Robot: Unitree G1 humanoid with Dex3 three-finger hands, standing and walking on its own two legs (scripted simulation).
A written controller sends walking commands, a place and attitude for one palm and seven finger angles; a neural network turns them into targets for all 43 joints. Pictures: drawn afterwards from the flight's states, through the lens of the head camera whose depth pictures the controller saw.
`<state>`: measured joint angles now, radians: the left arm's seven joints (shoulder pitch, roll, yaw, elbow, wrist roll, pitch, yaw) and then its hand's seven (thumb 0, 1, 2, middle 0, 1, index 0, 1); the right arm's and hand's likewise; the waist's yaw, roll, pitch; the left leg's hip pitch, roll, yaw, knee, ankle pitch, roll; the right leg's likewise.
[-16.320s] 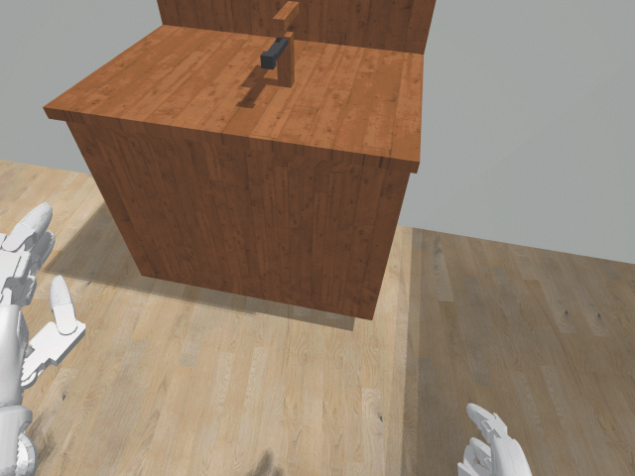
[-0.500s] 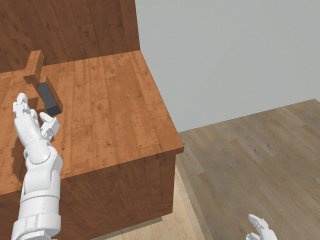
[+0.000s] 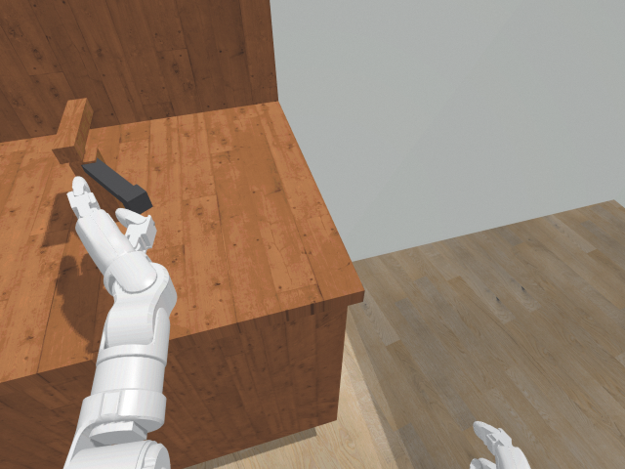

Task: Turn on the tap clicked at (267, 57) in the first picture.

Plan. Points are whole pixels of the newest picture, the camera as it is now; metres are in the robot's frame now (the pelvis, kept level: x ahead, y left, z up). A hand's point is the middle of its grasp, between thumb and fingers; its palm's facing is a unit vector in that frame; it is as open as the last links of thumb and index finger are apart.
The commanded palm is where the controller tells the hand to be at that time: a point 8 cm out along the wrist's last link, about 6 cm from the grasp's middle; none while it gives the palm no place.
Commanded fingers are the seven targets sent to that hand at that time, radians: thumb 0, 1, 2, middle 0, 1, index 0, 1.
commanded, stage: push the lever round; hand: left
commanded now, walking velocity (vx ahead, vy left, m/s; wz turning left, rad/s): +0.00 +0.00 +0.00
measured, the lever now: (135, 200) +0.41 +0.28 +0.14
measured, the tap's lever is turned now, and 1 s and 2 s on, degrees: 33 63 86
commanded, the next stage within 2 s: lift the hand up off the lever in 1.60 s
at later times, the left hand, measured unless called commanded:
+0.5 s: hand (172, 211) +0.40 +0.22 +0.13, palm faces +0.79 -0.60 -0.07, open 7.6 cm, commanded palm +0.36 +0.23 +0.13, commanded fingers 0.00 0.90 0.90 -0.15 -0.15 -0.15 -0.15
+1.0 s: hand (198, 191) +0.45 +0.20 +0.13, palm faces +0.84 -0.53 -0.10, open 7.9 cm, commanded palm +0.40 +0.22 +0.13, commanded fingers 0.00 0.90 0.90 -0.15 -0.15 -0.15 -0.15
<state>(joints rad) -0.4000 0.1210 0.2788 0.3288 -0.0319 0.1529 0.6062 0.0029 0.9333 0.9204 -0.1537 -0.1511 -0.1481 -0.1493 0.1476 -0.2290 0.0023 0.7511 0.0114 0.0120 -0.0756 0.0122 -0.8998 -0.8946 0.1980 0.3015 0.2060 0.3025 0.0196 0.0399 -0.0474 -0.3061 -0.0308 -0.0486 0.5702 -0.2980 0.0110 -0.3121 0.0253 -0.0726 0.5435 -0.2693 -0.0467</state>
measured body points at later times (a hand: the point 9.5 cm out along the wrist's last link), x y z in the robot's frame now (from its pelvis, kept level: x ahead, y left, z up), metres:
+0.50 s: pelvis +0.00 -0.01 +0.00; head +0.01 -0.02 +0.45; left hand +0.36 +0.25 +0.13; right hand +0.14 -0.25 -0.12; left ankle +0.00 +0.11 -0.73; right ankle +0.01 -0.09 -0.73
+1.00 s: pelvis +0.01 -0.02 -0.01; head +0.03 -0.03 +0.44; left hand +0.40 +0.23 +0.13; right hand +0.12 -0.27 -0.14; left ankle +0.00 +0.11 -0.73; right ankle +0.01 -0.09 -0.73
